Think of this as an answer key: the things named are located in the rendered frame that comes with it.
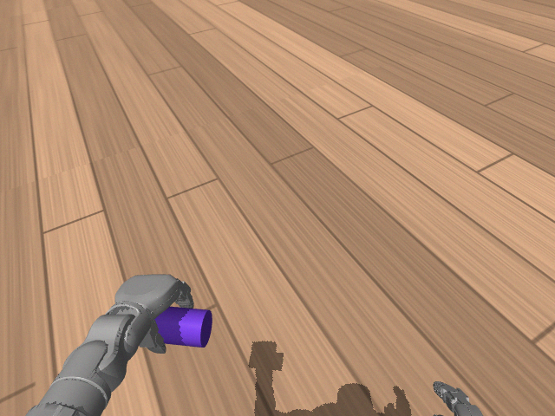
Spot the left robot hand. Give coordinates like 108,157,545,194
114,275,194,354

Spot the left robot arm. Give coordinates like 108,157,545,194
25,302,151,416

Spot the right robot hand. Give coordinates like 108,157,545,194
434,381,483,416

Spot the can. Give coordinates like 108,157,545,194
154,307,212,348

